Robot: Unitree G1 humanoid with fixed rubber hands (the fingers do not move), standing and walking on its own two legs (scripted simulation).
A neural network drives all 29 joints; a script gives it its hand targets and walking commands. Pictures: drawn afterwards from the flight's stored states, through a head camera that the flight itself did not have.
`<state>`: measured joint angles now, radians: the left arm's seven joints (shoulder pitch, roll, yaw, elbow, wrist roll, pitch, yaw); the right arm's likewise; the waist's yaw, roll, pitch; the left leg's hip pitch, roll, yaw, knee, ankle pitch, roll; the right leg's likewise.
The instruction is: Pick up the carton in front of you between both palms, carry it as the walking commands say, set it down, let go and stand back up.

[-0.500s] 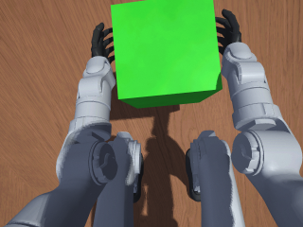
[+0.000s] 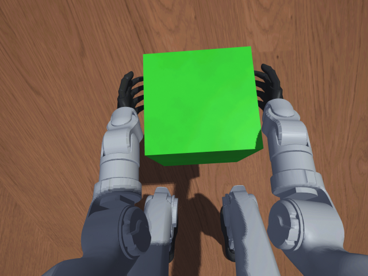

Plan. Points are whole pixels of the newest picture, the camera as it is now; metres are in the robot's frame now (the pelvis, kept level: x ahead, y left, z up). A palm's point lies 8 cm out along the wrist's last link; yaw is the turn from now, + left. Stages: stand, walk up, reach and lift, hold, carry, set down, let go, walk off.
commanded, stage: reach and lift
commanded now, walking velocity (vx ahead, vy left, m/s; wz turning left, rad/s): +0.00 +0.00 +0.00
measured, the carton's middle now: (198, 118) +0.46 +0.00 -0.12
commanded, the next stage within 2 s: hold in 2.00 s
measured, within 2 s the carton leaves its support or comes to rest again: neither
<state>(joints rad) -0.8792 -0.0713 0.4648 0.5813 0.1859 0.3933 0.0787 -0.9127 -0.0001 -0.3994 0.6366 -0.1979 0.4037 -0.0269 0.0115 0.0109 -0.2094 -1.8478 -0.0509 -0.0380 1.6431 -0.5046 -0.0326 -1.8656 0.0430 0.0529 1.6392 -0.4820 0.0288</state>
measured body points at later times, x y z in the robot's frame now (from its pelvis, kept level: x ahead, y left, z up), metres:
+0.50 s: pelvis +0.05 +0.00 +0.14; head +0.16 -0.01 +0.58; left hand +0.43 +0.15 +0.11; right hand +0.43 -0.15 +0.11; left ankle +0.10 +0.13 -0.50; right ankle +0.10 -0.12 -0.50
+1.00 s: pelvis +0.08 +0.00 +0.24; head +0.06 +0.00 +0.69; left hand +0.39 +0.15 +0.25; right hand +0.39 -0.15 +0.25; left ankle +0.10 +0.13 -0.50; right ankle +0.10 -0.12 -0.50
